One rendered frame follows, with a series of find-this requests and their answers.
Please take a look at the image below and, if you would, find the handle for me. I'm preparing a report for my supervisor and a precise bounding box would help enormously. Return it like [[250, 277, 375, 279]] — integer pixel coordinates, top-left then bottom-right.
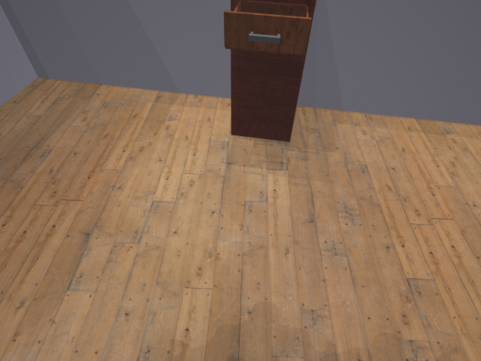
[[248, 32, 280, 44]]

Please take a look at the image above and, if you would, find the drawer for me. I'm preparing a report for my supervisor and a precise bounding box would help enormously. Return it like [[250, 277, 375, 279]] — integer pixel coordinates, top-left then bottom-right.
[[224, 1, 312, 56]]

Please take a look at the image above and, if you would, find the cabinet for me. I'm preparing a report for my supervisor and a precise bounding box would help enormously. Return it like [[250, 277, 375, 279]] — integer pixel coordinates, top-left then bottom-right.
[[231, 0, 316, 142]]

